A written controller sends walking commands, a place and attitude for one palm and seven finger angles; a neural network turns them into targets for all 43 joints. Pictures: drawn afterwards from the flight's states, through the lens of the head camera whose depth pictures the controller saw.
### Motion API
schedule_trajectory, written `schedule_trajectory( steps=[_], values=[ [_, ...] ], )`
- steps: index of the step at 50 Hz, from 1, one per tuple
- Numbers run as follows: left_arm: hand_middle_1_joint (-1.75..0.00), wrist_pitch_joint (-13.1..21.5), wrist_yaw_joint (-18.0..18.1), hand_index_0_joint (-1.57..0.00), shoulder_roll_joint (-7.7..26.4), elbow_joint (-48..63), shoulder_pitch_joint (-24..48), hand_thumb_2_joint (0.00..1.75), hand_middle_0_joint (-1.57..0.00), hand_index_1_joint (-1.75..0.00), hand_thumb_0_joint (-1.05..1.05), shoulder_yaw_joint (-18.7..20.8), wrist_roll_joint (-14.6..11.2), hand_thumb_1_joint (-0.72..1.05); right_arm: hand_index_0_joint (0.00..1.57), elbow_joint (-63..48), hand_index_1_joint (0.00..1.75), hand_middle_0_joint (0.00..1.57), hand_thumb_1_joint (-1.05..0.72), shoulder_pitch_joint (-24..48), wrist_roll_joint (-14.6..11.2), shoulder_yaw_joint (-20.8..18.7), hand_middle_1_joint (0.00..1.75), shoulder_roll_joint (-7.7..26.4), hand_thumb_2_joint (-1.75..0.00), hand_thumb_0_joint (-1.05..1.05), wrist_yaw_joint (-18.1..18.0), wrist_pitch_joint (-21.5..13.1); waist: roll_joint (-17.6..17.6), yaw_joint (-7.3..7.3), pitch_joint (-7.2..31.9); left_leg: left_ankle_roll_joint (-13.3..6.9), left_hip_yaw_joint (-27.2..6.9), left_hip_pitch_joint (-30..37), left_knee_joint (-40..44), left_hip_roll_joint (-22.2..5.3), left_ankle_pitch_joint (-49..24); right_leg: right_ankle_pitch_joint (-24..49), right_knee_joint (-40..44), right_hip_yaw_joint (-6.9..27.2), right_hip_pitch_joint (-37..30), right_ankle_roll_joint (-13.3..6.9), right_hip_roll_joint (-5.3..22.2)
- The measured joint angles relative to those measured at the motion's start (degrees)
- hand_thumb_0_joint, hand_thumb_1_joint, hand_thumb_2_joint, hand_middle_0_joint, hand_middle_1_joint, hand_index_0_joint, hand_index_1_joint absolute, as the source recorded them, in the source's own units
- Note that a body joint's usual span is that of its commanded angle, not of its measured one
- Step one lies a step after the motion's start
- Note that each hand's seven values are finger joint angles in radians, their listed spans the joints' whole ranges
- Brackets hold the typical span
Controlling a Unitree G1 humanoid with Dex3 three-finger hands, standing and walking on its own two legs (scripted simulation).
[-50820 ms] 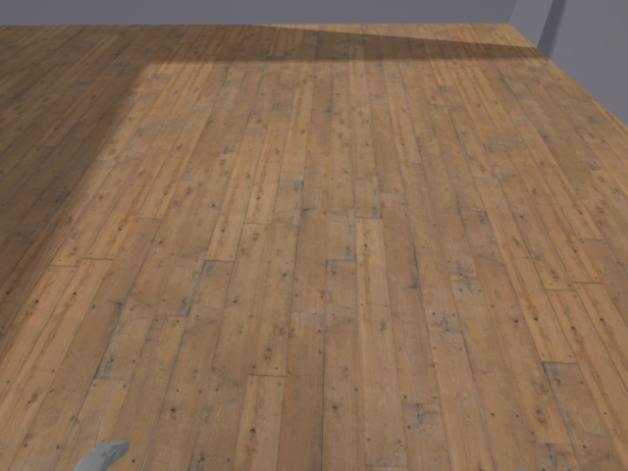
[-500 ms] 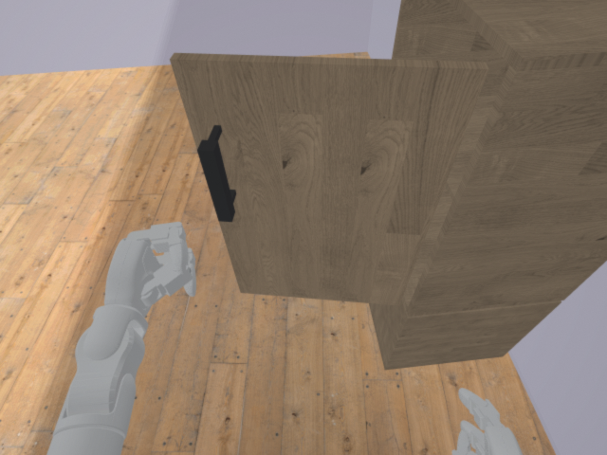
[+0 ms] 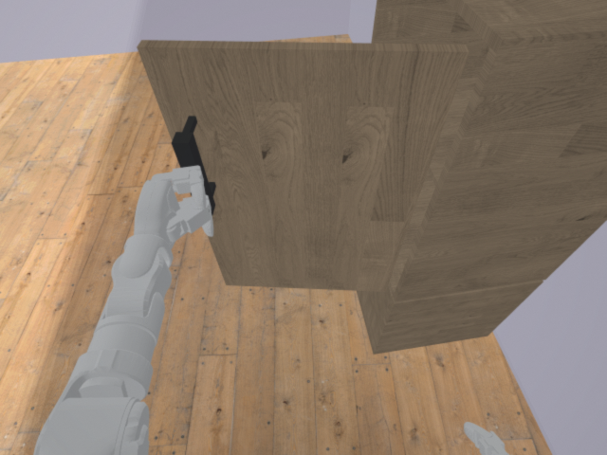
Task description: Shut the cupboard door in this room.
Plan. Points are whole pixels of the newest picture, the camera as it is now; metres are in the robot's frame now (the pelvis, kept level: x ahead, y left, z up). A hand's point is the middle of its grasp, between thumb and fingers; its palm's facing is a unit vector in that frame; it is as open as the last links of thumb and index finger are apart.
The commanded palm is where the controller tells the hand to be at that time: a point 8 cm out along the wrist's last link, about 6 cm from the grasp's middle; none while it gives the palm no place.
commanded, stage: bring the fist close to the handle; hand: left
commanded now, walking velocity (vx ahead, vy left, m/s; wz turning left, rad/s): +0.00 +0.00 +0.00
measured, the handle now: (199, 167) +0.50 +0.16 +0.09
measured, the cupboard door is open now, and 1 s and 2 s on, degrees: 78 72 58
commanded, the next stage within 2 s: push the door shut along its arc in 0.34 s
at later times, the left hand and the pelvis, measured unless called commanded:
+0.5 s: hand (203, 208) +0.41 +0.14 +0.10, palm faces -0.05 -1.00 -0.03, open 3.1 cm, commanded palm +0.40 +0.19 +0.09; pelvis +0.00 +0.00 +0.00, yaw -1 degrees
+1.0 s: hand (213, 183) +0.46 +0.13 +0.09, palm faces -0.18 -0.98 -0.02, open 3.2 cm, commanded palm +0.46 +0.18 +0.09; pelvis -0.01 +0.01 -0.01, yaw +0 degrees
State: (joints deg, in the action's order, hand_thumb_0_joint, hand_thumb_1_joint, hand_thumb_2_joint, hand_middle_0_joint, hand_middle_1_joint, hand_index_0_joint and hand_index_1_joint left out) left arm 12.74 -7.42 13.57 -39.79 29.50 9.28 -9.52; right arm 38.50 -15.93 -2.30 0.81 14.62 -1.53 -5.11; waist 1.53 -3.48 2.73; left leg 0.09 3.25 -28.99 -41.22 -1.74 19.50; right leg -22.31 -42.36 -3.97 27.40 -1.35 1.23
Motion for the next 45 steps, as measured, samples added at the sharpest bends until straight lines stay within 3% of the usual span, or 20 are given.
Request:
schedule_trajectory(
  steps=[5,10,27,45],
  values=[
    [-1.50,2.2,-0.4,-1.30,0.4,-2.3,0.7,0.90,-1.30,-1.50,0.02,2.1,0.1,0.90,0.20,-0.1,0.30,0.20,-0.91,-1.9,0.2,-0.6,0.30,0.2,-0.90,0.01,0.2,1.3,-0.2,-0.44,0.2,0.1,0.6,-0.3,0.3,-0.3,-0.1,0.2,0.0,0.6,0.8,-0.1,-0.3],
    [-1.50,4.2,-0.8,-1.30,0.0,-1.7,-1.2,0.90,-1.30,-1.50,0.02,1.8,0.1,0.90,0.20,0.1,0.30,0.20,-0.91,-3.6,0.1,-1.3,0.30,0.6,-0.90,0.01,0.4,2.1,0.3,-0.20,0.5,0.1,0.8,-0.1,0.3,-0.5,0.1,0.2,0.2,0.8,0.6,-0.1,-0.5],
    [-1.50,5.3,-1.9,-1.30,0.7,-7.2,3.6,0.90,-1.30,-1.50,0.02,1.1,0.1,0.90,0.20,-0.6,0.30,0.20,-0.91,-0.8,-0.4,-0.7,0.30,0.2,-0.90,0.01,-0.3,2.5,0.1,-0.13,0.3,-0.2,0.2,-1.1,-0.2,-0.3,-0.3,0.7,0.3,0.3,1.0,0.0,-0.4],
    [-1.50,7.0,-7.2,-1.32,5.8,-22.1,17.1,0.91,-1.30,-1.50,0.02,3.1,0.6,0.89,0.20,1.3,0.30,0.20,-0.91,-3.6,0.4,-0.3,0.30,0.9,-0.90,0.01,-0.3,2.6,-0.2,-3.19,-0.1,-0.8,-0.1,-7.1,-3.8,-0.1,0.5,0.2,-2.6,0.1,6.5,0.5,0.0]
  ],
)
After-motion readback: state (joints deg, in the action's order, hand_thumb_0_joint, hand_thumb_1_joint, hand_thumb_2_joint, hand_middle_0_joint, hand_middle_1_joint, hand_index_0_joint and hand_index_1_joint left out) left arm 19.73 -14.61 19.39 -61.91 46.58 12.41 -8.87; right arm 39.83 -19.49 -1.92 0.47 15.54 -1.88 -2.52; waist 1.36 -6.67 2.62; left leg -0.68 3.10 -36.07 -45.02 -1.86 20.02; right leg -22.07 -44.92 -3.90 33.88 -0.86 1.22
